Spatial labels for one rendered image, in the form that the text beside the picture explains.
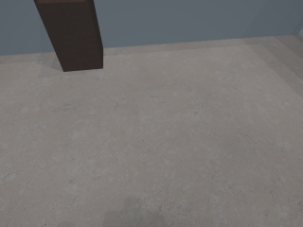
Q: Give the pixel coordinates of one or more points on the cabinet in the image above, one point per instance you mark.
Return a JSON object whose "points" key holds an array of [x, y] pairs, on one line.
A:
{"points": [[73, 30]]}

